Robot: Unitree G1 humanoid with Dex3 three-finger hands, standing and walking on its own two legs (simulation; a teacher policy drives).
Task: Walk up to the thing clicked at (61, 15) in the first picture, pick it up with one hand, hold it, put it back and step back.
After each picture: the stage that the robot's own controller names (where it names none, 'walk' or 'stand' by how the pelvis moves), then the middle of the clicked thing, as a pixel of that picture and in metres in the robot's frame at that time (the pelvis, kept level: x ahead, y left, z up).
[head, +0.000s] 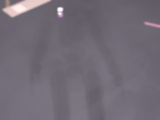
stand; (60, 12) +2.11 +0.34 -0.72
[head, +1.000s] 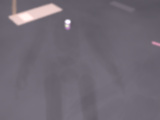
walk; (67, 24) +2.00 +0.17 -0.71
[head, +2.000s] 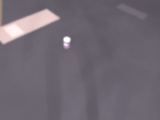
walk; (66, 42) +1.38 +0.14 -0.72
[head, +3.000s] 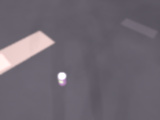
walk; (62, 79) +0.87 +0.18 -0.72
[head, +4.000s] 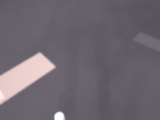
walk; (60, 119) +0.50 +0.23 -0.69
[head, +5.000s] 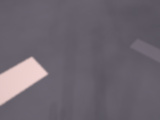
stand; out of the picture +0.37 +0.25 -0.71
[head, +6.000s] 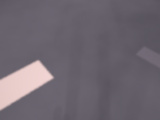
stand; out of the picture +0.36 +0.23 -0.72
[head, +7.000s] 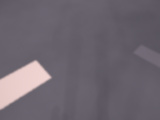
stand; out of the picture +0.37 +0.25 -0.73
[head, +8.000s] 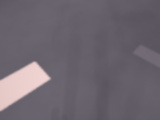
stand; out of the picture +0.35 +0.25 -0.73
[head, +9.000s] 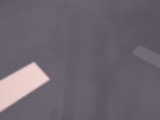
stand; out of the picture +0.35 +0.25 -0.73
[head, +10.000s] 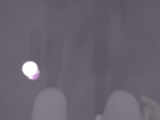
go down; (31, 71) +0.42 +0.26 -0.39
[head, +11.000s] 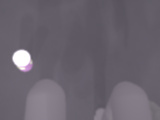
go down; (23, 61) +0.43 +0.27 -0.30
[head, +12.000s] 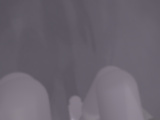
close in; out of the picture +0.42 +0.30 -0.23
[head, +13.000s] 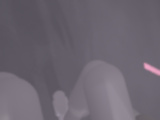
close; out of the picture +0.41 +0.31 -0.22
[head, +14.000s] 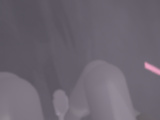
lift; out of the picture +0.40 +0.31 -0.22
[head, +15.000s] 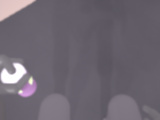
lift; (20, 81) +0.33 +0.23 -0.06
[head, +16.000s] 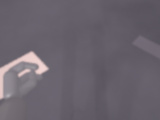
go down; out of the picture +0.28 +0.12 -0.60
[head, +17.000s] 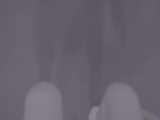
stand; out of the picture +0.01 -0.03 -0.37
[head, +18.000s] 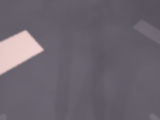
stand; out of the picture -0.07 -0.04 -0.62
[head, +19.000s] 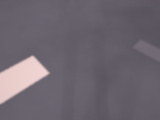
hold; out of the picture -0.09 -0.04 -0.68
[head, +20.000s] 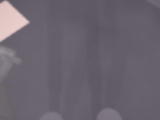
crouch; out of the picture -0.04 -0.04 -0.54
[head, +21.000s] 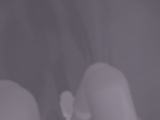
lower; out of the picture +0.04 -0.07 -0.26
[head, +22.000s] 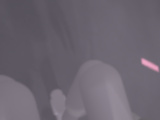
lower; out of the picture +0.06 -0.10 -0.25
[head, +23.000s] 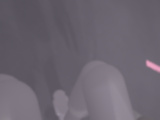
lower; out of the picture +0.06 -0.10 -0.25
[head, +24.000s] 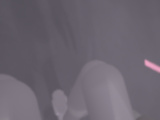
lower; out of the picture +0.06 -0.11 -0.25
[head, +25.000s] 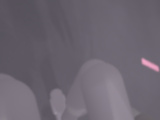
open; out of the picture +0.06 -0.11 -0.25
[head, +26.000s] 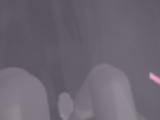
stand; out of the picture +0.06 -0.11 -0.25
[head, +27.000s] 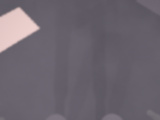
stand; out of the picture -0.03 -0.08 -0.56
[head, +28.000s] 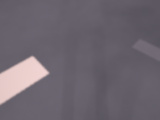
stand; out of the picture -0.08 -0.08 -0.69
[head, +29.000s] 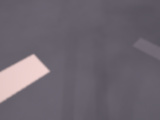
stand; out of the picture -0.07 -0.08 -0.69
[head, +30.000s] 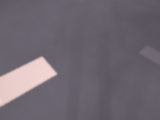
stand; out of the picture -0.07 -0.09 -0.74
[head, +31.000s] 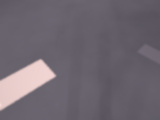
stand; out of the picture -0.07 -0.07 -0.75
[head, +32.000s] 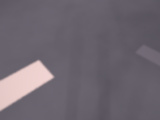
stand; out of the picture -0.08 -0.06 -0.75
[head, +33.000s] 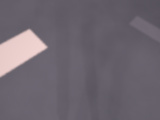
walk; out of the picture -0.01 -0.11 -0.74
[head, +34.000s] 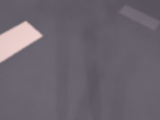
walk; out of the picture +0.21 +0.02 -0.73
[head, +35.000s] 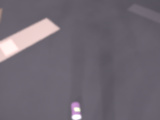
stand; (75, 110) +0.52 +0.12 -0.72
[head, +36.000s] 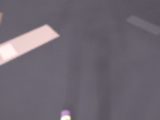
stand; (65, 119) +0.50 +0.15 -0.74
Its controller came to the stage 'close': yes
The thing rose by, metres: 0.63
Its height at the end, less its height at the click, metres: -0.02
